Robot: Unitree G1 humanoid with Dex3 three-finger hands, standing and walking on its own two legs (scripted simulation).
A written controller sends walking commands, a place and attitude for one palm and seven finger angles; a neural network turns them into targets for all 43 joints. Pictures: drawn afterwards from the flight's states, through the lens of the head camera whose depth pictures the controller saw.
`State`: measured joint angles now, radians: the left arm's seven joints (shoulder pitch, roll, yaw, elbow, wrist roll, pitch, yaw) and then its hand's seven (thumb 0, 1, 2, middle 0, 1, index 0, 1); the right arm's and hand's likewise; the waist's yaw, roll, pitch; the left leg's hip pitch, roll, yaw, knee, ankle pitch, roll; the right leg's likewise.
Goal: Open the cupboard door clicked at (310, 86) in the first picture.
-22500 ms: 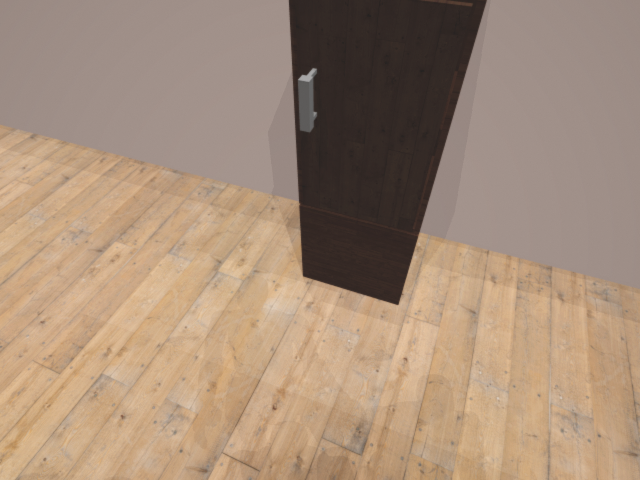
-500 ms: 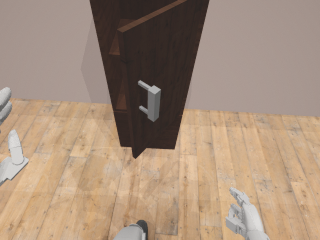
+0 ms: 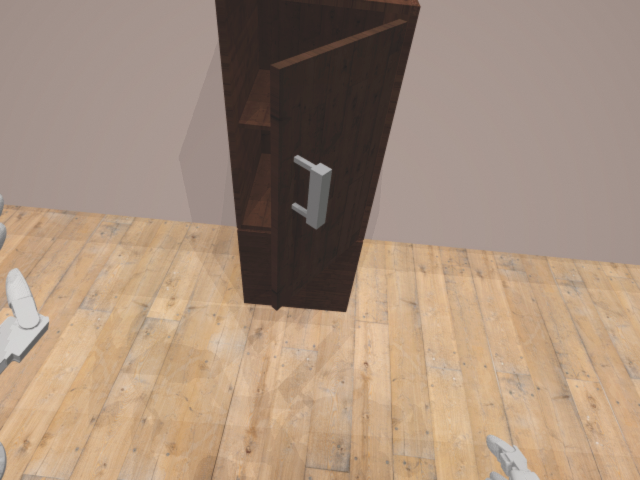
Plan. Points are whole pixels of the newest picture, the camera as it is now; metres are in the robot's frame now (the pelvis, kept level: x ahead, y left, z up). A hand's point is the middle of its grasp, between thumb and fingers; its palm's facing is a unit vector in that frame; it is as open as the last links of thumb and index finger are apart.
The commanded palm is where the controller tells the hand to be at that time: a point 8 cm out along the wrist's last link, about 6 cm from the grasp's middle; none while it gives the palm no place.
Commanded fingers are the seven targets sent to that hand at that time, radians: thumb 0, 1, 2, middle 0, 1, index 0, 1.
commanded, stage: stop stepping back and stand still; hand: left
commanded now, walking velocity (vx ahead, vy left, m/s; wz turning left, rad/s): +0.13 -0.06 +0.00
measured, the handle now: (308, 191) +0.58 +0.06 +0.03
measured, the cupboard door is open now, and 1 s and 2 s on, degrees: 53 53 53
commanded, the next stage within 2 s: let the arm hang, fingers relaxed in 0.32 s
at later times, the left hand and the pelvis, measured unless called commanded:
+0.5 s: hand (78, 374) +0.20 +0.27 +0.08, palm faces +0.30 -0.83 -0.47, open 7.4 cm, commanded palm none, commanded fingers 0.00 0.90 0.90 -0.20 -0.30 -0.20 -0.30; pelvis -0.02 +0.00 +0.00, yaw +2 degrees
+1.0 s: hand out of the picture -0.09 +0.20 -0.16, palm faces +0.07 -0.96 -0.26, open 7.3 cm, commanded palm none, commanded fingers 0.00 0.90 0.90 -0.20 -0.30 -0.20 -0.30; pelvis -0.03 +0.00 +0.01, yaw +3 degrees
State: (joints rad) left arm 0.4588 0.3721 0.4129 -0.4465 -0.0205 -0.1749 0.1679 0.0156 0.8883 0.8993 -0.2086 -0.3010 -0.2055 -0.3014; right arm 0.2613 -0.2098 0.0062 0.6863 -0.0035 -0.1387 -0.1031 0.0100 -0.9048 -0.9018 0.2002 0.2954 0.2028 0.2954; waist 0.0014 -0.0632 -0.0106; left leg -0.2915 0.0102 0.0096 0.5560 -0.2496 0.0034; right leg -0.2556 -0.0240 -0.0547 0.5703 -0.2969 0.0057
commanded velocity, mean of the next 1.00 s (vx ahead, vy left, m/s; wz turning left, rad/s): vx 0.03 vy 0.00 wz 0.00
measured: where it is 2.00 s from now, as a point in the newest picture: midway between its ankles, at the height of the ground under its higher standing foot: outside the picture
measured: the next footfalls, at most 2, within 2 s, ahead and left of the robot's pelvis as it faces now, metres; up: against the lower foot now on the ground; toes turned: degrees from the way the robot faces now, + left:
none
